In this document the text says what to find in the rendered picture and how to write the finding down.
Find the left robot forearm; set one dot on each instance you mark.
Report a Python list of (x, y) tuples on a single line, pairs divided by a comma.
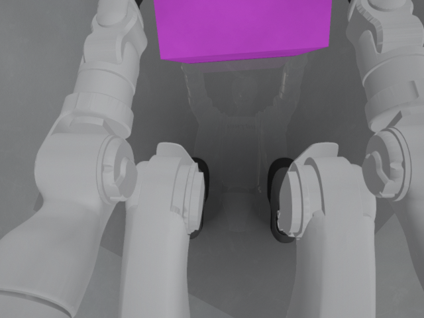
[(106, 80)]

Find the left robot upper arm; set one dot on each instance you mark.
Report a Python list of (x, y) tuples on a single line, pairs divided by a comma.
[(46, 262)]

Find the right robot upper arm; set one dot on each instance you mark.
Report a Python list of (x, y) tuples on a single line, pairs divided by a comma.
[(394, 169)]

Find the robot right shin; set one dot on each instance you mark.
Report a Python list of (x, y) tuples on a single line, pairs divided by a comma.
[(326, 149)]

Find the right robot forearm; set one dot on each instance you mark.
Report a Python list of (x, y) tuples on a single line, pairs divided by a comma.
[(389, 45)]

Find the carton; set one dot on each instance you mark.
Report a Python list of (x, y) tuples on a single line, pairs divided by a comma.
[(198, 31)]

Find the right robot foot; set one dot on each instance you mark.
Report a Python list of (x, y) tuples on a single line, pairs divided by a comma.
[(276, 175)]

